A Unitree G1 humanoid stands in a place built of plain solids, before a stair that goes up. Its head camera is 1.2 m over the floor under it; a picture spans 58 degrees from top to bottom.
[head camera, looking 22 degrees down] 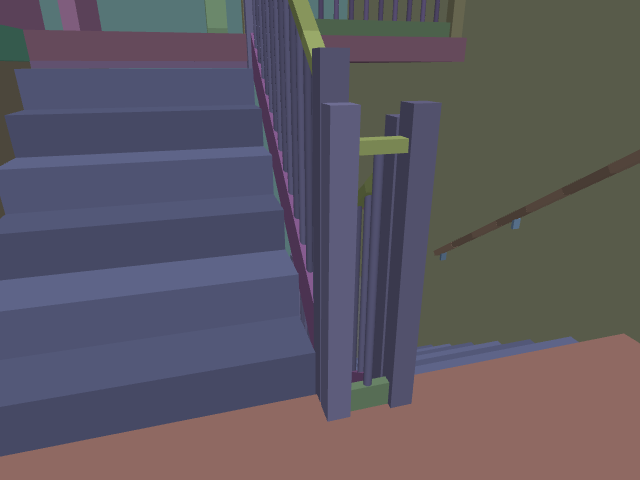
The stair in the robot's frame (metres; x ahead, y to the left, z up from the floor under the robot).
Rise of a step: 0.20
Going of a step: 0.27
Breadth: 1.20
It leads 16 degrees to the left of straight ahead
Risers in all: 7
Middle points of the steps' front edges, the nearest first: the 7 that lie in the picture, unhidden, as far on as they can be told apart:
1.19 0.59 0.20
1.45 0.67 0.39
1.71 0.74 0.59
1.98 0.81 0.79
2.24 0.89 0.99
2.50 0.96 1.18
2.76 1.03 1.38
